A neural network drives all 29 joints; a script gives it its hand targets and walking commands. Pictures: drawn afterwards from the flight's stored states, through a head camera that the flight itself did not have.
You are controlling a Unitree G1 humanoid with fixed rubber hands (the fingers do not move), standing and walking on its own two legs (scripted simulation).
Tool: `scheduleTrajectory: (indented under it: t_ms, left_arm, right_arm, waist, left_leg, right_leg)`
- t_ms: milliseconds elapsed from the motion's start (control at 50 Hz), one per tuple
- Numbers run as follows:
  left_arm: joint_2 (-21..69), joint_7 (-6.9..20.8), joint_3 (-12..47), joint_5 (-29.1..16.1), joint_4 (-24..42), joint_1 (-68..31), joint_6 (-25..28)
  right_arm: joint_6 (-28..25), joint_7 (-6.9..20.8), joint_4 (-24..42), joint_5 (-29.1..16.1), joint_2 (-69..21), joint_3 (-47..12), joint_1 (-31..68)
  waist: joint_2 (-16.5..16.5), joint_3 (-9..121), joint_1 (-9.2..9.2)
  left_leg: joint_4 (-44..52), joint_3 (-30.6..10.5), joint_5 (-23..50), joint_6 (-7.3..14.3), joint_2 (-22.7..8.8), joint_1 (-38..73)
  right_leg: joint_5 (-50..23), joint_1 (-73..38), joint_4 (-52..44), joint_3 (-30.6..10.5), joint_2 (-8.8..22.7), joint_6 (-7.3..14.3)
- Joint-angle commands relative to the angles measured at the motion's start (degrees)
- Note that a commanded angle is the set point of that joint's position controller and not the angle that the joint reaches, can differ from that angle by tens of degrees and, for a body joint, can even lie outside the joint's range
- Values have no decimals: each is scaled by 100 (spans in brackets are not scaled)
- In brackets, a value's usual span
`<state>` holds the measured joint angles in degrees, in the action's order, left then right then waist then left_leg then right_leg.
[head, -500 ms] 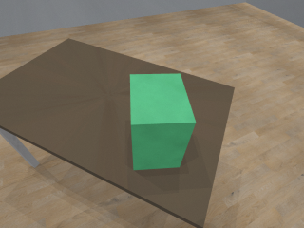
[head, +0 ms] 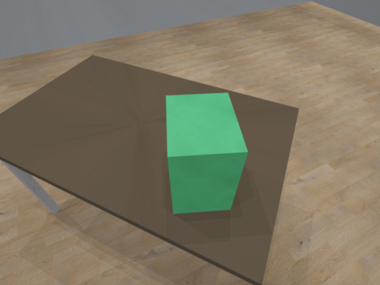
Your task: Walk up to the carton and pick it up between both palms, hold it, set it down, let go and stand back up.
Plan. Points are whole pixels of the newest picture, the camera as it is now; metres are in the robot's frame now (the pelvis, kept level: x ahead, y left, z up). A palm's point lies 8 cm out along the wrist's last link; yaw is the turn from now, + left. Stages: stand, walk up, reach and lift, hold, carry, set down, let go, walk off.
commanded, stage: stand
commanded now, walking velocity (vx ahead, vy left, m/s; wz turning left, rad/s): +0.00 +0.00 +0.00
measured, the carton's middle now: (199, 155) +0.44 -0.02 -0.01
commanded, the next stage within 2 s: reach and lift in 0.14 s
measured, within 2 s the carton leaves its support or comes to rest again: neither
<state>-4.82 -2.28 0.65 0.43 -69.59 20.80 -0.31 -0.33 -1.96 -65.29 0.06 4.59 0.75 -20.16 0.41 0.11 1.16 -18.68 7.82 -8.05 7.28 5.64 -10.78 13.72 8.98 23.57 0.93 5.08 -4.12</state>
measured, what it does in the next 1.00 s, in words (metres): shifts its weight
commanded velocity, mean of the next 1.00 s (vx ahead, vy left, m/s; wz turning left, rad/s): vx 0.00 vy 0.00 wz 0.00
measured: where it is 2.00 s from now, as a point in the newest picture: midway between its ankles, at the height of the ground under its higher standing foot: outside the picture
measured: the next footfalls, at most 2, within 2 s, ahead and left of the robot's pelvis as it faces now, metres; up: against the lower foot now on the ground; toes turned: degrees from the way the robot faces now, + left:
none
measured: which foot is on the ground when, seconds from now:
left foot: down 0.00-1.00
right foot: down 0.00-1.00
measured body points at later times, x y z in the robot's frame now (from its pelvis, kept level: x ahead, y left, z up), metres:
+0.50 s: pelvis -0.03 -0.05 -0.07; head +0.04 +0.00 +0.37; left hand +0.22 +0.19 -0.19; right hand +0.19 -0.26 -0.17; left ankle +0.03 +0.03 -0.74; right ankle -0.01 -0.16 -0.74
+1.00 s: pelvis +0.02 -0.12 -0.01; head +0.10 -0.11 +0.43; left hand +0.23 +0.15 -0.11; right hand +0.20 -0.24 -0.12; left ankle +0.03 +0.04 -0.74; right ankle -0.01 -0.17 -0.74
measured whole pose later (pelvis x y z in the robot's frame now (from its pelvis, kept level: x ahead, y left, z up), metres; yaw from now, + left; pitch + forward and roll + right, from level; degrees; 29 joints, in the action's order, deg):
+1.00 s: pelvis +0.02 -0.12 -0.01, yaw +0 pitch +18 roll +2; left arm -19.2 10.9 -6.9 -6.5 -29.3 1.4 -22.8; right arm 10.2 -21.5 -28.8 -12.7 -0.8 -15.9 -6.2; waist 2.6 8.0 2.5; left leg -24.7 -1.2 -8.7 -2.7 0.1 -33.7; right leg 16.2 33.8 33.4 -2.0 -4.9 0.6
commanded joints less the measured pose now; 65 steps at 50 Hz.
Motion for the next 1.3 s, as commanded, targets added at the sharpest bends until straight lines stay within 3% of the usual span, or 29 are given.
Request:
scheduleTrajectory:
  t_ms: [0, 120, 140, 160, 180, 220, 260, 300, 360, 400, 440, 460, 520, 540, 600, 660, 760, 840, 880, 940, 960, 980, 1000, 1020, 1040, 1080, 1120, 1200, 1280]
  left_arm:
    - [-292, -30, -56, 8, -22, 726, 32]
    - [-259, -42, -56, 19, 1, 760, 65]
    - [-2192, 376, 202, -474, 1622, -5266, -320]
    - [-2219, 316, 821, -695, 1412, -3832, -543]
    - [-2355, 354, 725, -635, 1491, -3608, -633]
    - [-2263, 164, 425, -674, 1907, -3286, -919]
    - [-1898, -197, 8, -776, 2156, -3875, -1292]
    - [-1474, -165, -194, -1312, 2329, -3988, -2173]
    - [-470, 279, 60, -1693, 2036, -3533, -3162]
    - [-254, 682, 399, -1748, 1641, -2445, -3341]
    - [142, 1162, 399, -1104, 2422, -1920, -3416]
    - [113, 1325, 213, -531, 3134, -1805, -3495]
    - [-925, 1120, -680, 1025, 5119, -2095, -3927]
    - [-1337, 980, -926, 1420, 5755, -2141, -4093]
    - [-2171, 270, -1878, 1957, 6034, -2884, -3487]
    - [-2053, -68, -2047, 1155, 4854, -3218, -2582]
    - [-1475, 711, -1157, -261, 4112, -3521, -2441]
    - [-1771, 1318, -692, -956, 4860, -2708, -2028]
    - [-2054, 1453, -738, -898, 5000, -2360, -2008]
    - [-2240, 1440, -1076, -506, 4847, -1788, -2108]
    - [-2291, 1428, -1042, -499, 4764, -1532, -2103]
    - [-2314, 1386, -1113, -653, 4476, -1218, -1985]
    - [-2408, 1428, -1378, -598, 4021, -1344, -1753]
    - [-2538, 1507, -1670, -350, 3847, -1639, -1566]
    - [-2593, 1504, -1785, -234, 3947, -1869, -1488]
    - [-2677, 1352, -1793, -318, 3811, -2269, -1387]
    - [-2481, 1303, -1639, -430, 3652, -2576, -988]
    - [-2116, 1331, -942, -693, 3708, -2909, -291]
    - [-2038, 1305, -680, -648, 4023, -2493, -228]
  right_arm:
    - [-57, -32, 84, 17, 588, 94, -532]
    - [-74, -23, 70, 28, 526, 74, -508]
    - [267, 252, 1658, 586, 1062, 1173, 4425]
    - [806, 543, 1951, 1068, 1286, 1628, 3369]
    - [1044, 650, 2161, 1166, 1284, 1704, 3193]
    - [1272, 771, 2416, 1119, 1362, 1679, 2705]
    - [1444, 772, 2562, 938, 725, 1277, 2666]
    - [1755, 721, 2074, 412, -77, 851, 2725]
    - [2801, 394, 1918, -531, -1027, -29, 2666]
    - [3089, 111, 2098, -1165, -998, -377, 1842]
    - [3142, -214, 2555, -1670, -805, -652, 1402]
    - [3015, -377, 2900, -1785, -638, -743, 1361]
    - [2068, -800, 2776, -1542, 391, 22, 2190]
    - [1618, -975, 2887, -1223, 651, 310, 2443]
    - [620, -1099, 4304, -701, -319, -481, 3058]
    - [225, -620, 4906, 179, -885, -535, 2795]
    - [1185, -885, 4644, -359, -1248, -833, 2203]
    - [1128, -1694, 5080, -1194, -1324, -1978, 1262]
    - [813, -1927, 4741, -1517, -1288, -2255, 1127]
    - [429, -1915, 4067, -1304, -724, -2104, 922]
    - [230, -1859, 4127, -1123, -565, -2037, 1082]
    - [-31, -1774, 4378, -1134, -409, -2000, 917]
    - [-173, -1697, 4795, -1307, -180, -2059, 779]
    - [-222, -1690, 4843, -1318, -306, -2135, 1100]
    - [-224, -1691, 4684, -1351, -615, -2253, 1608]
    - [-15, -1544, 4511, -1095, -807, -2162, 2066]
    - [-131, -1445, 4681, -699, -895, -1906, 1764]
    - [-591, -1525, 4338, -652, -902, -1626, 1194]
    - [-927, -1452, 4035, -989, -730, -1531, 1039]
  waist:
    - [35, -741, -8]
    - [28, -722, 3]
    - [1340, -2, 415]
    - [1108, -33, 346]
    - [1370, -266, 431]
    - [832, 553, 116]
    - [-357, 1092, -100]
    - [-1065, 2178, -133]
    - [-1031, 3970, -66]
    - [-827, 4678, 218]
    - [-977, 4733, 220]
    - [-1228, 4429, 18]
    - [-1830, 3058, -466]
    - [-1887, 2247, -416]
    - [-819, 1067, -877]
    - [938, 696, -877]
    - [479, 2308, -527]
    - [-303, 4629, -19]
    - [-622, 4809, 83]
    - [-1121, 2863, -68]
    - [-1501, 2138, -246]
    - [-1308, 1739, -900]
    - [-564, 1698, -1046]
    - [-248, 1618, -670]
    - [-162, 1624, -663]
    - [88, 1398, -715]
    - [616, 1276, -648]
    - [258, 1512, -277]
    - [-445, 2009, -285]
  left_leg:
    - [1069, -1438, -1326, -566, -1316, -135]
    - [873, -1340, -1035, -471, -1244, -28]
    - [239, -653, -424, -719, -961, -1700]
    - [181, -917, -2058, -787, -919, -2060]
    - [375, -805, -1882, -724, -966, -2165]
    - [219, -340, -1840, -511, -726, -1893]
    - [-319, -503, -2003, -516, -809, -2420]
    - [-846, -875, -1286, -554, -878, -2818]
    - [-2142, -958, 196, -830, -942, -2748]
    - [-2513, -1109, 531, -1170, -1003, -1864]
    - [-2527, -1263, 708, -1384, -1040, -225]
    - [-2382, -1449, 588, -1425, -1117, 513]
    - [-1382, -1645, 801, -1227, -1349, 1683]
    - [-1147, -1514, 1039, -986, -1166, 1380]
    - [-660, -1165, -356, -690, -798, -589]
    - [-1170, -485, -488, -509, -822, -1261]
    - [-1418, -566, -146, -490, -952, -2229]
    - [-1065, -1115, 805, -412, -758, -2089]
    - [-888, -1344, 1727, -472, -677, -1539]
    - [-934, -1384, 3552, -760, -911, 1445]
    - [-1195, -1491, 4213, -777, -1141, 2822]
    - [-1260, -1335, 4373, -805, -1321, 2873]
    - [-1222, -951, 3413, -796, -1007, 1479]
    - [-1065, -926, 2207, -663, -745, 536]
    - [-710, -975, 1383, -573, -730, -294]
    - [-419, -850, 965, -505, -896, -866]
    - [-546, -764, 655, -505, -1006, -862]
    - [-765, -729, 720, -482, -1001, 125]
    - [-1011, -678, 1650, -634, -847, 1206]
  right_leg:
    - [64, 526, -272, 16, 60, 244]
    - [2, 560, -334, -52, 88, 274]
    - [-24, 1635, 878, 353, -543, 499]
    - [993, 1335, 1628, 321, -484, 698]
    - [903, 1238, 1429, 324, -493, 755]
    - [1335, 536, 1471, 366, -482, 891]
    - [690, 1103, 1995, 193, -243, 948]
    - [-223, 2368, 2503, 99, -28, 943]
    - [-107, 4553, 2791, 22, -258, 1017]
    - [80, 5082, 2602, -44, -526, 1126]
    - [-69, 4843, 1796, -288, -704, 1114]
    - [-142, 4438, 1357, -510, -824, 1057]
    - [-1049, 3007, 736, -501, -1159, 1063]
    - [-1225, 2383, 605, -391, -1267, 1155]
    - [-157, 1676, 52, -416, -866, 596]
    - [306, 1341, -173, -1240, -253, -174]
    - [-1902, 146, 236, -2240, 805, -534]
    - [-6812, -603, 1209, -2290, 786, -635]
    - [-7684, -380, 1221, -2070, 572, -614]
    - [-5438, 1371, 520, -1274, -51, -568]
    - [-3686, 3025, 210, -825, -290, -249]
    - [-1905, 3459, -895, -769, -426, 724]
    - [-2858, 1686, -1131, -818, -541, 961]
    - [-4103, 380, -414, -837, -342, 423]
    - [-4516, -512, -176, -1121, 29, 155]
    - [-4270, -638, -187, -1136, 351, -101]
    - [-2815, -121, -383, -1201, 342, -180]
    - [-2606, 447, -330, -1047, 158, 7]
    - [-2642, 805, -304, -767, -187, 279]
